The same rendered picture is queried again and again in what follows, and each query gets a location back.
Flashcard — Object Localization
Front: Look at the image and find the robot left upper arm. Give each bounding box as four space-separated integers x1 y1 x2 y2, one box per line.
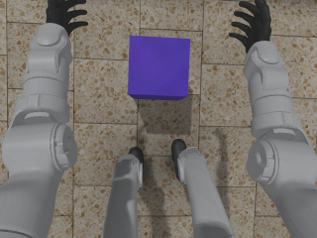
0 122 78 238

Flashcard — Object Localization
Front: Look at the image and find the robot right hand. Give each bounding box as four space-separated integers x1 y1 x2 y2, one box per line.
229 0 272 54

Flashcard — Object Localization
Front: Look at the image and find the robot left foot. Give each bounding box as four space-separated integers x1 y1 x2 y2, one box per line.
128 147 144 168

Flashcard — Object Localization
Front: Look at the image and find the robot left hand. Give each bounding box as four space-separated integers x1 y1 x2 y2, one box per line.
46 0 88 36

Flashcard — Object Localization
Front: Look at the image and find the right robot thigh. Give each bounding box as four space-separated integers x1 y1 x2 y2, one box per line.
177 152 236 238

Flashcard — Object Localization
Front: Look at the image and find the carton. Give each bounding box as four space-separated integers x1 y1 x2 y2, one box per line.
128 35 190 101

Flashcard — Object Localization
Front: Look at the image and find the left robot forearm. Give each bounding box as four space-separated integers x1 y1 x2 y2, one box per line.
1 23 73 171

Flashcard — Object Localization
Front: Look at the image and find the right robot forearm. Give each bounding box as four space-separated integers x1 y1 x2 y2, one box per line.
243 41 317 158

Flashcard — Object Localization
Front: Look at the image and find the robot right upper arm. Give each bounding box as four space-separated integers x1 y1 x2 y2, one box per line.
246 138 317 238

